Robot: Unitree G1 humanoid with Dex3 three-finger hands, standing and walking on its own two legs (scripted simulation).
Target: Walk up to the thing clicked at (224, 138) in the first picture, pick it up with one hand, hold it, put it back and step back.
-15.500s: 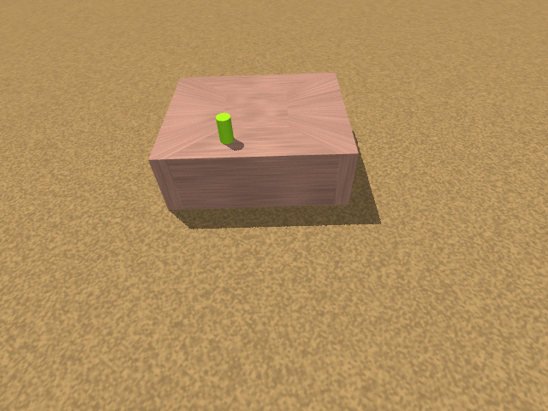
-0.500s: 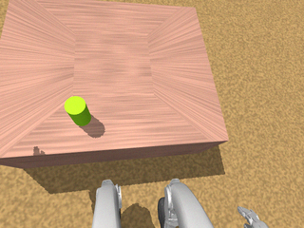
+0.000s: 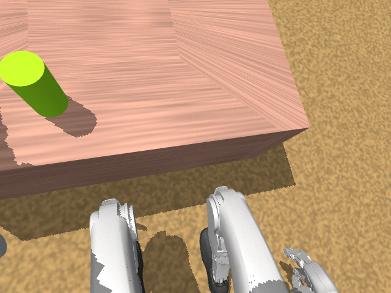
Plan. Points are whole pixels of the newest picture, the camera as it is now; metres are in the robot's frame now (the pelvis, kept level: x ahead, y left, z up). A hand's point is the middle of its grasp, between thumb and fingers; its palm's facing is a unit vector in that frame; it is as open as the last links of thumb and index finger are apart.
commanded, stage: close in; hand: left
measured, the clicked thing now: (38, 88) +0.52 +0.27 -0.05
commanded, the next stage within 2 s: rest palm in 0.50 s
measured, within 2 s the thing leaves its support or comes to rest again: neither
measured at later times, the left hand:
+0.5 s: hand (16, 91) +0.50 +0.28 -0.02, palm faces +0.30 -0.95 +0.01, open 17.7 cm
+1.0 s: hand (36, 96) +0.50 +0.26 -0.04, palm faces +0.31 -0.95 -0.01, open 16.9 cm
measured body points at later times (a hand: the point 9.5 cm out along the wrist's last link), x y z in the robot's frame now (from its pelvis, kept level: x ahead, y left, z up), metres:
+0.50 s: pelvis -0.01 -0.01 -0.04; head +0.20 +0.04 +0.36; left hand +0.47 +0.33 -0.02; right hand +0.07 -0.27 -0.16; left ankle +0.08 +0.13 -0.41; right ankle +0.08 -0.13 -0.41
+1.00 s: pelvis +0.00 -0.01 -0.04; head +0.22 +0.03 +0.35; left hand +0.48 +0.31 -0.04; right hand +0.09 -0.28 -0.17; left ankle +0.08 +0.13 -0.41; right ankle +0.08 -0.13 -0.41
